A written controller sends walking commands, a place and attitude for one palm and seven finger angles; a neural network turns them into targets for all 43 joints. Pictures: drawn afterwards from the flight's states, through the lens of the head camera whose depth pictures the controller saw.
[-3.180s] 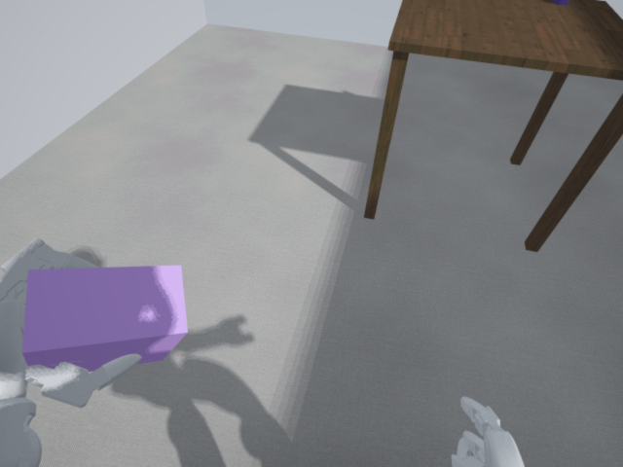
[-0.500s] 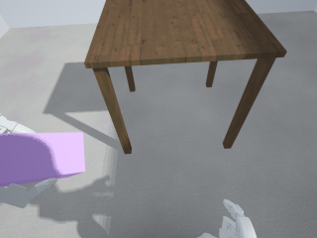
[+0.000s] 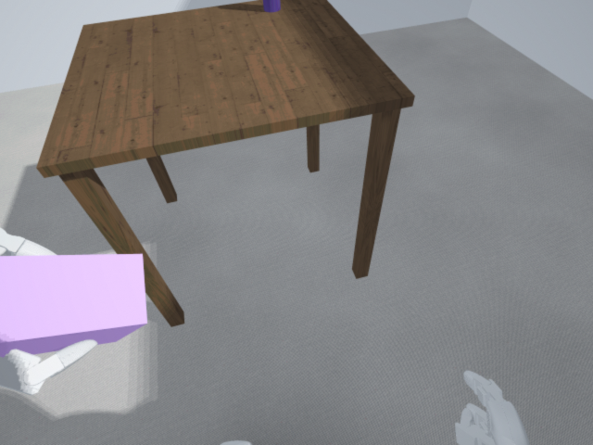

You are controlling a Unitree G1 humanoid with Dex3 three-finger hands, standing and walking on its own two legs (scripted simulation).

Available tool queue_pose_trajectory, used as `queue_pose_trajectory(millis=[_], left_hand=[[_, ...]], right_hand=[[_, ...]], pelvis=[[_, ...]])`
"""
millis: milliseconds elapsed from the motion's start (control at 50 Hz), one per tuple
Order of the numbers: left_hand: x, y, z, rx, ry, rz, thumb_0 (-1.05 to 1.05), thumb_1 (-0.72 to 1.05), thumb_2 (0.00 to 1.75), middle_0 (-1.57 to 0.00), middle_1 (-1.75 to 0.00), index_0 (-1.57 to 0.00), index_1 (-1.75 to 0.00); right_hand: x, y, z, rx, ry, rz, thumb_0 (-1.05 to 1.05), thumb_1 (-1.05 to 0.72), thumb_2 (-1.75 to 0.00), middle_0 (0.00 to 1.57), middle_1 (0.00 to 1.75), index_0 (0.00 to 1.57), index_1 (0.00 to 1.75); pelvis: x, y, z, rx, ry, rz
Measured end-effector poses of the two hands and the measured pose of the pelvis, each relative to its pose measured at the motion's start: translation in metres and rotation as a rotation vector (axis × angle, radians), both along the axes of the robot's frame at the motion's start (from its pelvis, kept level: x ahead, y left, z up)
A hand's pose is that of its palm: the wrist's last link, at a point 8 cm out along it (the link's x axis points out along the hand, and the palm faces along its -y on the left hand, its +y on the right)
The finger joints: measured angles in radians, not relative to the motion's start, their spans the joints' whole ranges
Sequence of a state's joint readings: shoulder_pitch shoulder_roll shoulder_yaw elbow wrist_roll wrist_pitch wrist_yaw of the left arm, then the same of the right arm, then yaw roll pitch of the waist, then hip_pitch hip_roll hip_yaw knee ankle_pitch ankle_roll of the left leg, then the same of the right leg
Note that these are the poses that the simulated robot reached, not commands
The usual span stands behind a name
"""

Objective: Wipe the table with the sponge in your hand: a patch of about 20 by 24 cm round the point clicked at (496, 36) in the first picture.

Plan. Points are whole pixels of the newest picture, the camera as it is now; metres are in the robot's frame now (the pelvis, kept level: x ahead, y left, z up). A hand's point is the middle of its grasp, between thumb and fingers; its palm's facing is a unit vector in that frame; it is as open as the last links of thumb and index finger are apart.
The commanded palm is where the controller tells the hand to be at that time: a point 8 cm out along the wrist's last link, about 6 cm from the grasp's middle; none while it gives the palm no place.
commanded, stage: turn to face it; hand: left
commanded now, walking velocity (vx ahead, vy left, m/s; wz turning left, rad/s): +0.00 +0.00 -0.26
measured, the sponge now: (84, 305) +0.22 +0.21 +0.16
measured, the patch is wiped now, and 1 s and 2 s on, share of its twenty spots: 0.00 0.00 0.00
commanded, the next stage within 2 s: take the last steps up to it in 0.26 s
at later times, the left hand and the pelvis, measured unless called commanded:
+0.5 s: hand (34, 346) +0.18 +0.25 +0.16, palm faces +0.32 -0.85 -0.42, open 10.6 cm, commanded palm +0.14 +0.28 +0.18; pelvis -0.06 +0.03 +0.00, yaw -8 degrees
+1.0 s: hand (30, 304) +0.22 +0.27 +0.17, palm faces +0.31 -0.87 -0.37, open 10.6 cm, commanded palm +0.17 +0.31 +0.18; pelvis -0.03 +0.05 +0.00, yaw -7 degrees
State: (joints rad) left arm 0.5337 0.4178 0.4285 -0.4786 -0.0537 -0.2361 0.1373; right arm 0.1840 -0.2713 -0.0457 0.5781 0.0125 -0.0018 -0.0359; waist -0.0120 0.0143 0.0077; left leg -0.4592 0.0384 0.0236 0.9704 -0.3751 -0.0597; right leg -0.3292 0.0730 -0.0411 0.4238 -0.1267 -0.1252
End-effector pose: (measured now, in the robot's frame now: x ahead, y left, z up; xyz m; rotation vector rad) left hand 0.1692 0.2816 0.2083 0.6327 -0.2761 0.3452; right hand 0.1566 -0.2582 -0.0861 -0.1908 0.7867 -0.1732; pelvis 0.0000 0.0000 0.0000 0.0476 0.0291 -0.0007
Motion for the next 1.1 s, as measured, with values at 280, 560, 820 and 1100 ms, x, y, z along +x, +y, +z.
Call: queue_pose_trajectory(millis=[280,560,820,1100], left_hand=[[-0.020,0.011,-0.014,-0.125,-0.113,-0.124,-0.01,-0.53,0.98,-0.68,-1.34,-0.70,-1.34],[-0.015,-0.012,-0.043,-0.152,0.013,-0.136,-0.01,-0.53,0.98,-0.68,-1.34,-0.70,-1.34],[-0.015,0.017,-0.027,-0.081,-0.041,-0.165,-0.01,-0.53,0.98,-0.68,-1.35,-0.70,-1.34],[0.025,0.012,-0.008,-0.094,-0.061,-0.198,-0.01,-0.53,0.98,-0.68,-1.35,-0.69,-1.34]], right_hand=[[-0.052,0.051,0.010,-0.026,-0.004,0.016,0.01,-0.90,-0.90,0.20,0.30,0.20,0.30],[-0.102,0.061,-0.015,0.081,-0.008,-0.046,0.01,-0.90,-0.90,0.21,0.30,0.20,0.30],[-0.128,0.014,0.001,-0.119,0.111,-0.174,0.01,-0.90,-0.90,0.20,0.30,0.20,0.30],[-0.046,0.091,0.007,0.070,-0.043,-0.069,0.01,-0.90,-0.90,0.21,0.30,0.20,0.30]], pelvis=[[-0.040,0.031,-0.005,-0.032,-0.018,-0.051],[-0.067,0.022,-0.011,-0.080,-0.031,-0.138],[-0.047,0.040,-0.009,-0.071,-0.025,-0.114],[-0.012,0.049,0.004,-0.074,-0.023,-0.125]])
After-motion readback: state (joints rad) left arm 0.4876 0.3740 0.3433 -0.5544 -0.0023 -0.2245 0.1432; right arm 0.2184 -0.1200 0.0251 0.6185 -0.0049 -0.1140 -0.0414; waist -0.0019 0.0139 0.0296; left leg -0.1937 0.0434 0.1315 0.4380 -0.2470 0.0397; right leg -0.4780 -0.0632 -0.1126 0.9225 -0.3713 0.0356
